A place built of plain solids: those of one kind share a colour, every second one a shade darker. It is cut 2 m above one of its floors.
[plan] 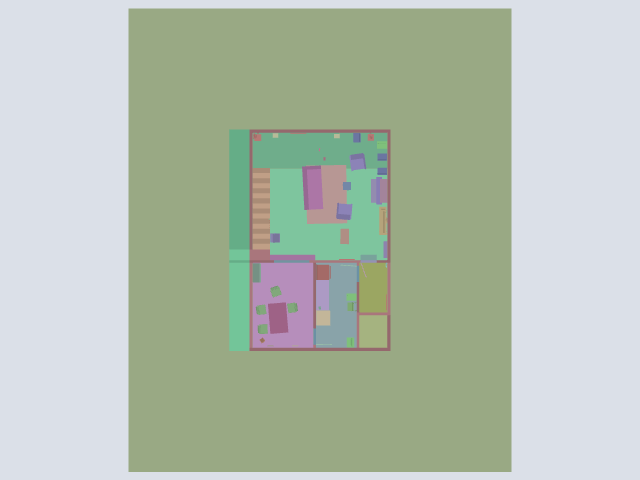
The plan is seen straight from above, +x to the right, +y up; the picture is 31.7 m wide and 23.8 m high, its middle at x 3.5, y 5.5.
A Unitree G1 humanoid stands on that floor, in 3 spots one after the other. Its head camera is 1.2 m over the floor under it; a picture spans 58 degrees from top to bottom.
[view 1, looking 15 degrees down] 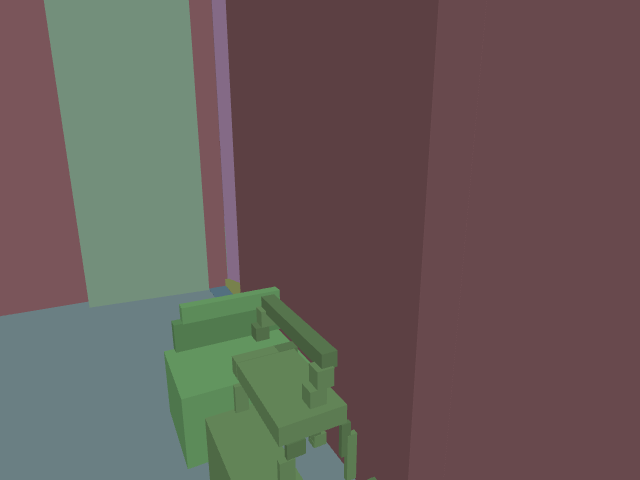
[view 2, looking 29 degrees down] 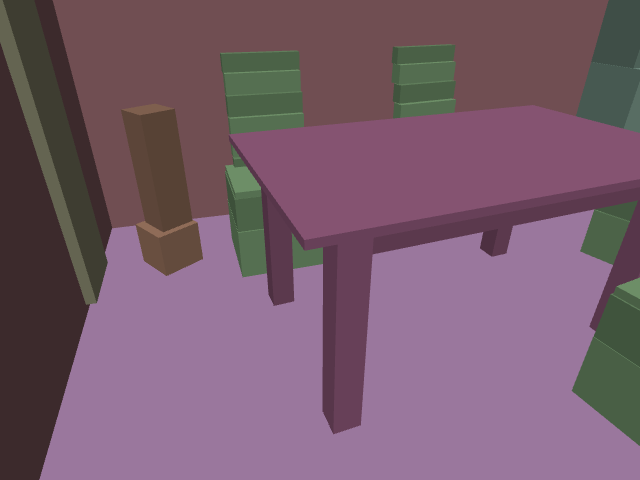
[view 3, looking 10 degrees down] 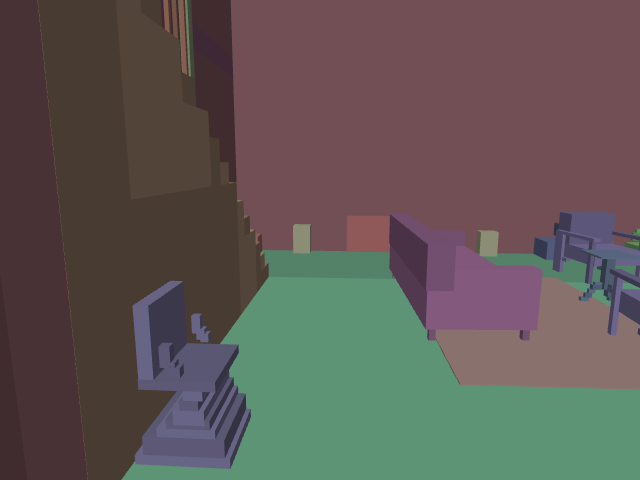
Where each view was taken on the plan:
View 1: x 4.62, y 1.12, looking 62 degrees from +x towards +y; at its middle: wall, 1.54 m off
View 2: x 2.73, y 0.72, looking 164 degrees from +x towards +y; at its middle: dining_table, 0.95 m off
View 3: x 2.10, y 3.50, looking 94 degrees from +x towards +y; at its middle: wall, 7.45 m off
